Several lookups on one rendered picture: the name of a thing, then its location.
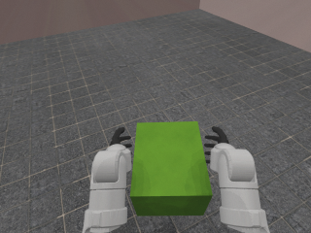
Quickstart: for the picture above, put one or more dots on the robot right forearm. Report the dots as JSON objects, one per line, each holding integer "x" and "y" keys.
{"x": 240, "y": 209}

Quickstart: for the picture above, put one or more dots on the robot left forearm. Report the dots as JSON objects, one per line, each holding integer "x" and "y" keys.
{"x": 106, "y": 208}

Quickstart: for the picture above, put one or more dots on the robot right hand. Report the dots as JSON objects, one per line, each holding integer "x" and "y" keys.
{"x": 222, "y": 138}

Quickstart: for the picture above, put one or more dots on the carton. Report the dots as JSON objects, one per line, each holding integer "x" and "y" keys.
{"x": 169, "y": 172}

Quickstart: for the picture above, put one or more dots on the robot left hand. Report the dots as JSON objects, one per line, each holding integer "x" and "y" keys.
{"x": 116, "y": 139}

